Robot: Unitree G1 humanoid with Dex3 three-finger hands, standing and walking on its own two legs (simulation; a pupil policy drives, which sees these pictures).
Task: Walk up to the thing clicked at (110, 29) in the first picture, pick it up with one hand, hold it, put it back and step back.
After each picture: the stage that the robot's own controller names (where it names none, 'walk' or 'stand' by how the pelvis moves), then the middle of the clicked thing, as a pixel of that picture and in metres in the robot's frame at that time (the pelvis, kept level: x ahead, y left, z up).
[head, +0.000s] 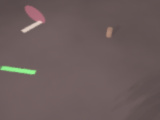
stand; (109, 32) +1.61 -0.35 -0.72
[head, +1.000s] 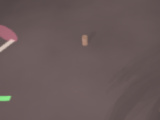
walk; (84, 40) +1.51 +0.06 -0.70
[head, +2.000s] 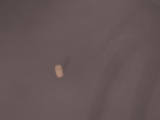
walk; (59, 71) +0.99 +0.30 -0.72
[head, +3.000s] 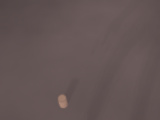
walk; (62, 101) +0.61 +0.22 -0.71
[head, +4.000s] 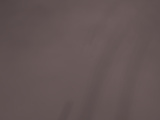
stand; out of the picture +0.39 +0.19 -0.69
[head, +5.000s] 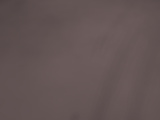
stand; out of the picture +0.35 +0.16 -0.72
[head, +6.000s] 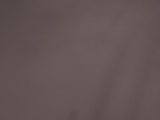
stand; out of the picture +0.34 +0.18 -0.73
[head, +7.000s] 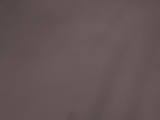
stand; out of the picture +0.34 +0.19 -0.73
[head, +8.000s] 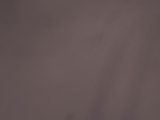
stand; out of the picture +0.33 +0.20 -0.73
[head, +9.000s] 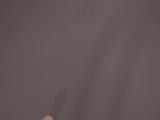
go down; out of the picture +0.35 +0.20 -0.67
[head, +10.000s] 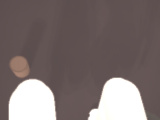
go down; (20, 67) +0.41 +0.24 -0.29
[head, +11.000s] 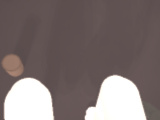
close in; (13, 66) +0.40 +0.25 -0.28
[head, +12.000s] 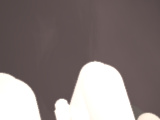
close in; out of the picture +0.39 +0.27 -0.21
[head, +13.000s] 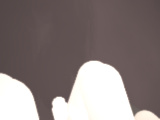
close; out of the picture +0.38 +0.28 -0.22
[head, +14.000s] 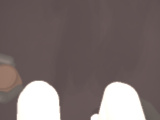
lift; (7, 80) +0.31 +0.25 -0.07
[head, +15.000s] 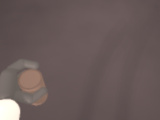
hold; (34, 88) +0.33 +0.16 +0.05
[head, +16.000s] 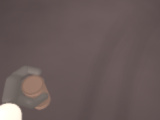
hold; (37, 93) +0.32 +0.16 +0.01
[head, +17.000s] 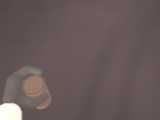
hold; (38, 92) +0.32 +0.16 +0.00
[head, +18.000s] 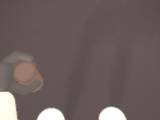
crouch; (29, 77) +0.37 +0.18 -0.06
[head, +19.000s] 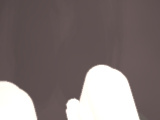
lower; out of the picture +0.39 +0.26 -0.19
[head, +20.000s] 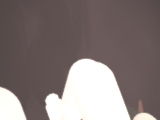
lower; out of the picture +0.40 +0.28 -0.22
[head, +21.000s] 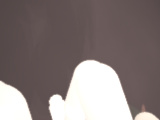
lower; out of the picture +0.39 +0.29 -0.22
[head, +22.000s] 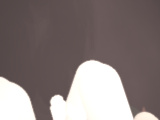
lower; out of the picture +0.39 +0.29 -0.22
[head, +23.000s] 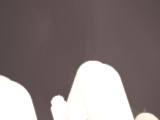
rest; out of the picture +0.38 +0.28 -0.22
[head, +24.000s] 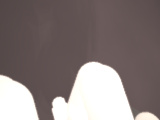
withdraw; out of the picture +0.37 +0.26 -0.23
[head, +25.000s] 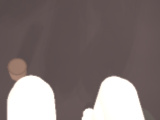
stand; (17, 70) +0.39 +0.23 -0.27
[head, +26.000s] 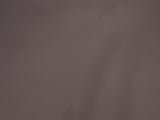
stand; out of the picture +0.32 +0.16 -0.65
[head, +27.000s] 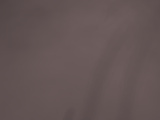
stand; out of the picture +0.33 +0.18 -0.66
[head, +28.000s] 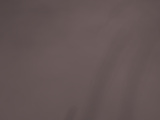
stand; out of the picture +0.34 +0.17 -0.67
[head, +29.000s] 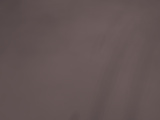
walk; out of the picture +0.35 +0.17 -0.72
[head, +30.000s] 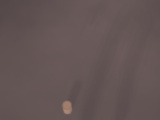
walk; (67, 107) +0.47 +0.12 -0.70
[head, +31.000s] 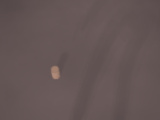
walk; (55, 72) +0.78 +0.21 -0.70
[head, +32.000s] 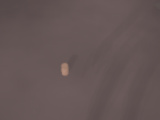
stand; (64, 69) +0.97 +0.17 -0.71
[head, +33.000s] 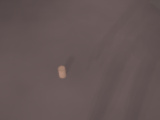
stand; (62, 72) +0.95 +0.20 -0.73
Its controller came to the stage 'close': yes
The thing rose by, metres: 0.72
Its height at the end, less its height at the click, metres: +0.00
